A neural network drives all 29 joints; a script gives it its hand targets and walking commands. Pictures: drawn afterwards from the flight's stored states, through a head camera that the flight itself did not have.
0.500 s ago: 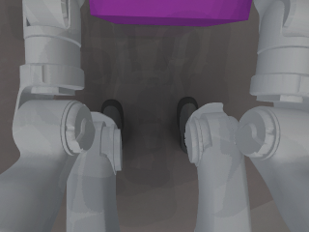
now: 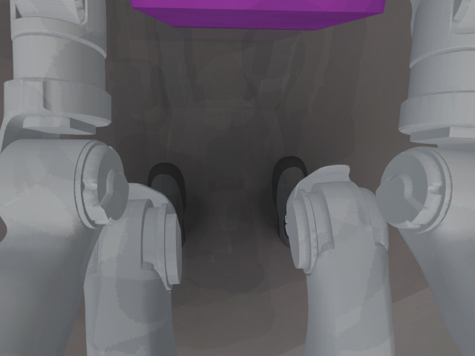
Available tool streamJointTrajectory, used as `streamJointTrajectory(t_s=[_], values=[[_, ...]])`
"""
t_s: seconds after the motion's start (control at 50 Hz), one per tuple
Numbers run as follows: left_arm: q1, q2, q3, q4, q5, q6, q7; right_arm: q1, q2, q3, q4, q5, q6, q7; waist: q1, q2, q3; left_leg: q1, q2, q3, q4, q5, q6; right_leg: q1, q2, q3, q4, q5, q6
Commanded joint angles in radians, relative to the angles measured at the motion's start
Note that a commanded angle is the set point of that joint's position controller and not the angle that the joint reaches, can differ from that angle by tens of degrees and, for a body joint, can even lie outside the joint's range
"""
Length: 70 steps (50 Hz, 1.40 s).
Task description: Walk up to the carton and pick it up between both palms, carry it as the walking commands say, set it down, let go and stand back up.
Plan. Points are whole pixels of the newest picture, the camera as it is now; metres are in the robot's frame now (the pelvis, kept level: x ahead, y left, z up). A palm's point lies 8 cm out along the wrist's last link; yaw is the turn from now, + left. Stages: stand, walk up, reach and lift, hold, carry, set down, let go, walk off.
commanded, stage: set down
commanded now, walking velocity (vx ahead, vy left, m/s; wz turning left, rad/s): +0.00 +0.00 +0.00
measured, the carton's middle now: out of the picture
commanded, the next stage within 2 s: none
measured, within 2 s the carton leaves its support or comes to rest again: neither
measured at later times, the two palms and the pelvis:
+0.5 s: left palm out of the picture +0.59 +0.10 -0.19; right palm out of the picture +0.55 -0.22 -0.18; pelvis +0.00 +0.00 -0.01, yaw +0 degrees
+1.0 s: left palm out of the picture +0.59 +0.10 -0.20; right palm out of the picture +0.56 -0.23 -0.18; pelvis +0.01 +0.00 -0.01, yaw +0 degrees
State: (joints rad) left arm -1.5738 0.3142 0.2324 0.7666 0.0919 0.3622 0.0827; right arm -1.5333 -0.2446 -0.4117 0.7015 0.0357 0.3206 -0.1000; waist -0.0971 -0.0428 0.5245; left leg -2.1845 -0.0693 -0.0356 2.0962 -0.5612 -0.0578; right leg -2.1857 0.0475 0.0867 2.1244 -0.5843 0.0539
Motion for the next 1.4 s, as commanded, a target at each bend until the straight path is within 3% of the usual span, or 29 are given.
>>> streamJointTrajectory(t_s=[0.0,0.08,0.14,0.24,0.28,0.3,0.32,0.34,0.36,0.4,0.42,0.54,0.56,0.58,0.6,0.7,0.72,0.82,0.86,0.88,0.94,1.0,1.04,1.18,1.2,1.22,1.28,1.34,1.38], values=[[-0.548,-0.853,-0.423,-0.067,-0.28,-0.137,-0.286,-0.47,0.912,0.553,0.039,0.163,-0.036,0.29,0.034,0.032,-1.758,0.58,-0.043,0.132,-0.042,0.364,0.064,0.754,0.031,-0.162,-0.131,0.515,0.003],[-0.554,-0.827,-0.404,-0.057,-0.281,-0.142,-0.297,-0.475,0.916,0.526,0.071,0.15,-0.037,0.287,0.048,0.035,-1.734,0.56,-0.035,0.133,-0.039,0.336,0.067,0.767,0.038,-0.154,-0.134,0.49,-0.005],[-0.546,-0.834,-0.408,-0.016,-0.268,-0.131,-0.311,-0.482,0.878,0.494,0.068,0.135,-0.047,0.287,0.018,0.048,-1.659,0.524,-0.033,0.12,-0.05,0.321,0.061,0.727,0.039,-0.169,-0.121,0.476,-0.008],[-0.5,-0.81,-0.349,0.041,-0.226,-0.135,-0.319,-0.482,0.929,0.495,0.117,0.134,-0.04,0.294,0.075,0.019,-1.554,0.454,-0.027,0.135,-0.049,0.261,0.067,0.707,0.032,-0.156,-0.128,0.427,0.0],[-0.496,-0.847,-0.375,0.028,-0.238,-0.136,-0.327,-0.423,0.914,0.459,0.146,0.102,-0.044,0.295,0.024,0.053,-1.529,0.464,-0.039,0.129,-0.054,0.281,0.062,0.67,0.046,-0.159,-0.128,0.44,-0.008],[-0.505,-0.835,-0.352,0.011,-0.227,-0.141,-0.328,-0.436,0.907,0.454,0.122,0.105,-0.048,0.3,0.048,0.056,-1.538,0.493,-0.041,0.134,-0.045,0.29,0.062,0.657,0.052,-0.158,-0.13,0.416,-0.01],[-0.475,-0.825,-0.341,0.056,-0.211,-0.135,-0.322,-0.415,0.902,0.441,0.162,0.099,-0.049,0.3,0.032,0.048,-1.519,0.472,-0.034,0.118,-0.054,0.278,0.059,0.66,0.039,-0.172,-0.118,0.424,-0.004],[-0.458,-0.834,-0.348,0.064,-0.227,-0.132,-0.322,-0.452,0.899,0.474,0.137,0.12,-0.052,0.304,0.063,0.047,-1.521,0.481,-0.037,0.127,-0.049,0.297,0.062,0.649,0.039,-0.167,-0.116,0.429,-0.006],[-0.421,-0.851,-0.326,0.107,-0.209,-0.128,-0.33,-0.411,0.903,0.472,0.169,0.1,-0.051,0.302,0.052,0.027,-1.482,0.428,-0.036,0.129,-0.048,0.257,0.063,0.656,0.041,-0.16,-0.129,0.403,-0.008],[-0.464,-0.821,-0.349,0.011,-0.212,-0.147,-0.32,-0.415,0.932,0.474,0.14,0.123,-0.058,0.308,0.077,0.057,-1.514,0.481,-0.033,0.123,-0.045,0.319,0.067,0.625,0.048,-0.159,-0.101,0.44,-0.005],[-0.472,-0.82,-0.342,0.021,-0.214,-0.141,-0.322,-0.43,0.886,0.459,0.15,0.111,-0.06,0.305,0.048,0.048,-1.489,0.46,-0.037,0.122,-0.045,0.278,0.059,0.623,0.047,-0.167,-0.105,0.407,-0.004],[-0.399,-0.838,-0.316,0.105,-0.201,-0.14,-0.32,-0.429,0.897,0.475,0.164,0.123,-0.071,0.309,0.069,0.022,-1.43,0.45,-0.037,0.12,-0.039,0.283,0.069,0.603,0.042,-0.169,-0.102,0.397,-0.006],[-0.388,-0.82,-0.307,0.104,-0.195,-0.141,-0.324,-0.368,0.881,0.44,0.228,0.095,-0.062,0.31,0.039,0.027,-1.38,0.423,-0.034,0.117,-0.033,0.274,0.065,0.569,0.031,-0.164,-0.108,0.39,-0.001],[-0.397,-0.791,-0.301,0.086,-0.178,-0.146,-0.325,-0.369,0.914,0.445,0.208,0.104,-0.063,0.317,0.076,0.01,-1.37,0.419,-0.035,0.115,-0.043,0.279,0.072,0.574,0.042,-0.156,-0.111,0.408,0.004],[-0.375,-0.803,-0.314,0.111,-0.183,-0.148,-0.324,-0.331,0.899,0.436,0.25,0.087,-0.061,0.317,0.055,0.018,-1.343,0.409,-0.036,0.121,-0.034,0.27,0.063,0.547,0.039,-0.162,-0.109,0.387,-0.003],[-0.353,-0.818,-0.283,0.155,-0.16,-0.137,-0.333,-0.343,0.876,0.42,0.254,0.089,-0.067,0.318,0.065,0.056,-1.276,0.386,-0.032,0.121,-0.033,0.243,0.06,0.541,0.039,-0.149,-0.11,0.36,-0.006],[-0.334,-0.838,-0.281,0.176,-0.158,-0.136,-0.337,-0.328,0.893,0.404,0.268,0.064,-0.067,0.317,0.038,0.028,-1.231,0.391,-0.038,0.103,-0.033,0.25,0.069,0.5,0.043,-0.15,-0.105,0.353,-0.009],[-0.301,-0.793,-0.262,0.196,-0.118,-0.137,-0.339,-0.316,0.904,0.409,0.294,0.073,-0.063,0.323,0.103,0.023,-1.16,0.335,-0.029,0.123,-0.034,0.186,0.074,0.488,0.036,-0.138,-0.116,0.29,-0.005],[-0.291,-0.807,-0.261,0.213,-0.121,-0.135,-0.342,-0.316,0.892,0.384,0.281,0.067,-0.071,0.326,0.064,0.025,-1.147,0.348,-0.03,0.113,-0.035,0.193,0.076,0.466,0.045,-0.156,-0.112,0.289,-0.005],[-0.261,-0.789,-0.248,0.217,-0.099,-0.126,-0.344,-0.254,0.876,0.363,0.33,0.055,-0.061,0.325,0.077,0.073,-1.107,0.338,-0.033,0.118,-0.041,0.188,0.075,0.459,0.046,-0.143,-0.12,0.291,-0.003],[-0.285,-0.786,-0.241,0.209,-0.107,-0.14,-0.34,-0.262,0.901,0.369,0.34,0.04,-0.058,0.323,0.067,0.002,-1.084,0.314,-0.033,0.106,-0.034,0.172,0.081,0.47,0.04,-0.136,-0.116,0.286,-0.004],[-0.233,-0.783,-0.212,0.236,-0.07,-0.131,-0.342,-0.25,0.898,0.356,0.341,0.045,-0.06,0.325,0.099,0.038,-1.04,0.319,-0.028,0.102,-0.041,0.183,0.09,0.429,0.046,-0.13,-0.112,0.282,-0.005],[-0.244,-0.784,-0.217,0.244,-0.076,-0.132,-0.346,-0.241,0.863,0.325,0.343,0.015,-0.066,0.324,0.056,0.057,-1.001,0.276,-0.032,0.111,-0.039,0.146,0.079,0.428,0.042,-0.132,-0.121,0.255,-0.013],[-0.206,-0.739,-0.183,0.27,-0.047,-0.13,-0.342,-0.231,0.854,0.327,0.354,0.017,-0.06,0.326,0.089,0.037,-0.99,0.285,-0.027,0.11,-0.024,0.122,0.085,0.434,0.036,-0.125,-0.105,0.23,-0.002],[-0.222,-0.742,-0.164,0.268,-0.039,-0.132,-0.343,-0.212,0.85,0.296,0.377,-0.012,-0.058,0.323,0.056,0.037,-0.981,0.293,-0.023,0.103,-0.033,0.133,0.081,0.427,0.04,-0.133,-0.112,0.241,-0.003],[-0.224,-0.734,-0.173,0.256,-0.033,-0.133,-0.34,-0.242,0.839,0.318,0.334,0.003,-0.068,0.321,0.077,0.048,-0.997,0.3,-0.023,0.105,-0.039,0.143,0.08,0.437,0.043,-0.134,-0.105,0.251,0.001],[-0.214,-0.727,-0.168,0.277,-0.034,-0.13,-0.337,-0.218,0.832,0.295,0.358,-0.006,-0.063,0.327,0.052,0.062,-0.982,0.336,-0.022,0.102,-0.032,0.145,0.077,0.39,0.037,-0.139,-0.108,0.218,-0.003],[-0.203,-0.703,-0.163,0.258,-0.035,-0.137,-0.333,-0.227,0.82,0.303,0.328,-0.001,-0.073,0.317,0.079,0.046,-0.987,0.316,-0.031,0.108,-0.029,0.16,0.079,0.437,0.038,-0.138,-0.106,0.262,0.004],[-0.17,-0.684,-0.142,0.31,-0.019,-0.132,-0.331,-0.194,0.764,0.268,0.373,-0.032,-0.071,0.307,0.051,0.051,-0.94,0.293,-0.025,0.105,-0.038,0.12,0.074,0.424,0.037,-0.136,-0.115,0.228,-0.004]])
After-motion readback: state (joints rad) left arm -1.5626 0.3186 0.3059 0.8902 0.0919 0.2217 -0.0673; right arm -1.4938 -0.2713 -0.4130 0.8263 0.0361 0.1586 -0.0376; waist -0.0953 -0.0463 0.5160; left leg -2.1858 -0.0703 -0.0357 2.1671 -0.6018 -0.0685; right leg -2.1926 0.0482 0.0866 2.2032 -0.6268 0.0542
